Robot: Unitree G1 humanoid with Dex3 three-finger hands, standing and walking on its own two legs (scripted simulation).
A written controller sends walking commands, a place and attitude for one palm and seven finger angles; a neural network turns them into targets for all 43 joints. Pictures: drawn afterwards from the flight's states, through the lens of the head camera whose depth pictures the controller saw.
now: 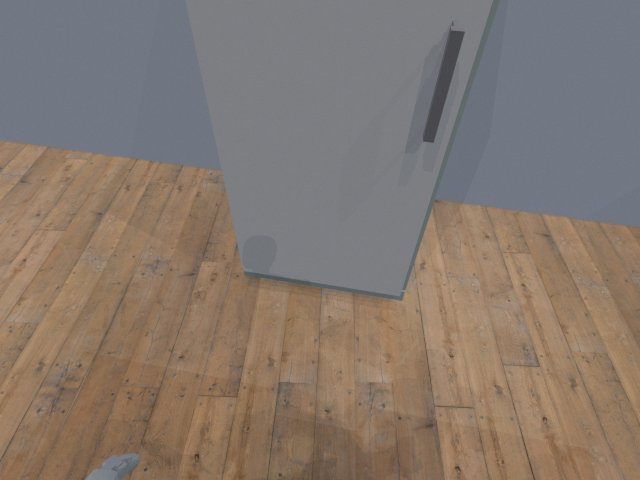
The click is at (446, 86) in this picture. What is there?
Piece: fridge door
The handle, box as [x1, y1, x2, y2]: [423, 20, 464, 142]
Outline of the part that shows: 458,20 453,20 452,25 450,26 423,133 423,141 433,142 464,32 463,27 458,25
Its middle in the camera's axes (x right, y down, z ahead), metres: +0.24 -0.30 +0.77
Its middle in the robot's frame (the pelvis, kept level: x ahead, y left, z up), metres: +0.80 -0.19 +0.11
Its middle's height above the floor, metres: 0.88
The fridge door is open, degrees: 0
